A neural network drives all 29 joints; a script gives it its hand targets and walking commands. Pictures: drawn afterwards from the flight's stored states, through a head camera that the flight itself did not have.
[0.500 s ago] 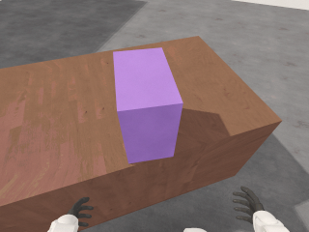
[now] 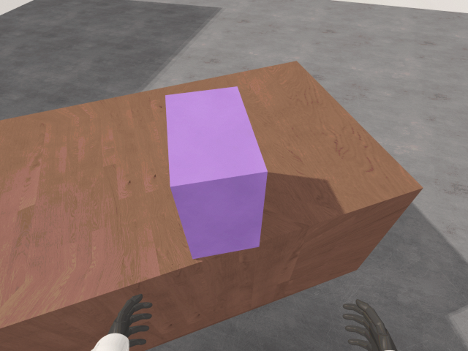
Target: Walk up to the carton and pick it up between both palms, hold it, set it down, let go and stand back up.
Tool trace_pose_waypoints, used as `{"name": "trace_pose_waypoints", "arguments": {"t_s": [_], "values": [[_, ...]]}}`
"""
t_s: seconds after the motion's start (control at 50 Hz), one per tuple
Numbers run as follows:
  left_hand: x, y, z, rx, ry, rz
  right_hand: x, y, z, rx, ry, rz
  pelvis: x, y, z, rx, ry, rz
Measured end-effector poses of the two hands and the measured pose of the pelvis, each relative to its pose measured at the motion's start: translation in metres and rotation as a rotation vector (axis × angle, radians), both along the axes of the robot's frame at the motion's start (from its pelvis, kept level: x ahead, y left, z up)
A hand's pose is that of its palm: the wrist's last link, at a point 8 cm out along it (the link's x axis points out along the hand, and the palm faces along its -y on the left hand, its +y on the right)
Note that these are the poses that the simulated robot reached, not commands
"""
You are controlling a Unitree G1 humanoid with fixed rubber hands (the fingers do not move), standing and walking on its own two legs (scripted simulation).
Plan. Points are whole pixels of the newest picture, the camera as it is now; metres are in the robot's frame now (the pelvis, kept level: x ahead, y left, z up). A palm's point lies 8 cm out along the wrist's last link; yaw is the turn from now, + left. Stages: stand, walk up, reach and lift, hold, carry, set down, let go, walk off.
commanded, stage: reach and lift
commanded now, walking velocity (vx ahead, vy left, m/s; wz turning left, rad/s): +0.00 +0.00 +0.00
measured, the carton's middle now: (214, 174) +0.50 +0.05 -0.03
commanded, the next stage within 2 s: none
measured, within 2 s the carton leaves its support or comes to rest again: neither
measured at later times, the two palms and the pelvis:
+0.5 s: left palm (124, 319) +0.21 +0.21 -0.07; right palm (358, 320) +0.18 -0.19 -0.07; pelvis +0.03 +0.01 +0.01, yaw +0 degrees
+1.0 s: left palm (131, 296) +0.24 +0.20 -0.05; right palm (338, 282) +0.24 -0.17 -0.05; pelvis +0.02 +0.01 +0.00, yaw +1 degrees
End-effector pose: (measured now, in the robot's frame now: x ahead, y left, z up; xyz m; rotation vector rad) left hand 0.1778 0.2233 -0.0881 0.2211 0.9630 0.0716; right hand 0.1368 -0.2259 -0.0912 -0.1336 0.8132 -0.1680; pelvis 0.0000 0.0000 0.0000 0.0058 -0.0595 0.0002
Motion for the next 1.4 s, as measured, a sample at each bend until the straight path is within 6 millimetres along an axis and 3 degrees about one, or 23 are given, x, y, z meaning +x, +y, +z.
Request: {"name": "trace_pose_waypoints", "arguments": {"t_s": [0.24,0.7,1.22,1.4], "values": [[0.018,0.0,0.015,-0.023,-0.16,-0.006,0.022,0.03,0.01,0.055,-0.101,0.032,0.012,0.006,0.007,-0.006,0.004,-0.001],[0.039,-0.016,0.029,-0.07,-0.411,0.036,0.066,0.043,0.032,0.075,-0.28,0.081,0.03,0.015,0.008,-0.017,-0.002,-0.001],[0.076,-0.025,0.044,-0.122,-0.702,0.111,0.138,0.067,0.046,0.107,-0.518,0.152,0.013,0.01,-0.007,-0.026,0.102,0.033],[0.093,-0.025,0.05,-0.126,-0.721,0.139,0.165,0.075,0.058,0.103,-0.527,0.146,0.009,0.007,-0.007,-0.028,0.144,0.045]]}}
